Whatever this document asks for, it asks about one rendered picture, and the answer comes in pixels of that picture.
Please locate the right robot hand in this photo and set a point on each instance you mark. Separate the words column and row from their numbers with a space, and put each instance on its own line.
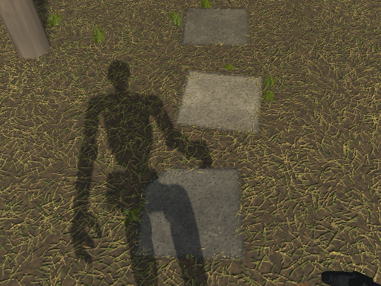
column 341, row 278

